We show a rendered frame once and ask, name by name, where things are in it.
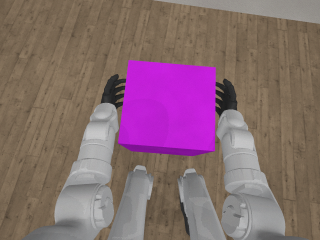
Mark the right robot hand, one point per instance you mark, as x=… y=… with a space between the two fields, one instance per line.
x=228 y=101

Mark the left robot forearm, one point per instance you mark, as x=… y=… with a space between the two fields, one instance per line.
x=93 y=164

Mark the right robot foot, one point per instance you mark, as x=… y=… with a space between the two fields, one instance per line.
x=185 y=217

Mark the right robot thigh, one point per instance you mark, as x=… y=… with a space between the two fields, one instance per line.
x=203 y=221

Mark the carton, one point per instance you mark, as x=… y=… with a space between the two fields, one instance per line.
x=168 y=109

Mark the robot right upper arm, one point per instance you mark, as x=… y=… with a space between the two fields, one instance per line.
x=251 y=217

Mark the left robot hand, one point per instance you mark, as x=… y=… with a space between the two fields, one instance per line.
x=109 y=94

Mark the robot left upper arm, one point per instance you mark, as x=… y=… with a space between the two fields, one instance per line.
x=82 y=210

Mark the right robot forearm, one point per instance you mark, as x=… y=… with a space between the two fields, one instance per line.
x=242 y=170

